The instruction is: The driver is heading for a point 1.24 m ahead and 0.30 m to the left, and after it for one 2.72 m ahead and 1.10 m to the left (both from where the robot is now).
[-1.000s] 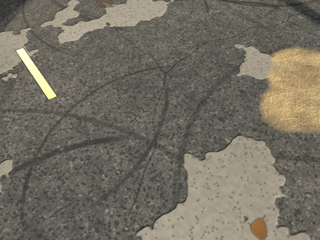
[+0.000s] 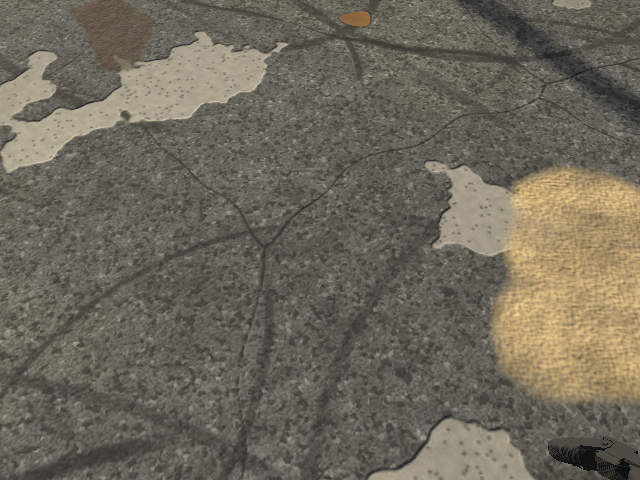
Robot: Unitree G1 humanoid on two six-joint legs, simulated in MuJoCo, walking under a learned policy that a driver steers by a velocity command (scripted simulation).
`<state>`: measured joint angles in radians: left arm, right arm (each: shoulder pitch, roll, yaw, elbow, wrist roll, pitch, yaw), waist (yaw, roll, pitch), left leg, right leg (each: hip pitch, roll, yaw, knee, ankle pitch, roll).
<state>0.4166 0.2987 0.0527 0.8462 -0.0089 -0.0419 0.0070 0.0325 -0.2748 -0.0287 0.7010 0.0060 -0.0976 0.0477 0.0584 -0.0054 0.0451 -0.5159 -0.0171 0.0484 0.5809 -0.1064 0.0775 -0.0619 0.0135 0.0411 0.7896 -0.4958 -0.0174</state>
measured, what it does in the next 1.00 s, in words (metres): walks ahead: right foot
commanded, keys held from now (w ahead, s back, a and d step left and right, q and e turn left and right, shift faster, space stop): w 0.72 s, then w+q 0.28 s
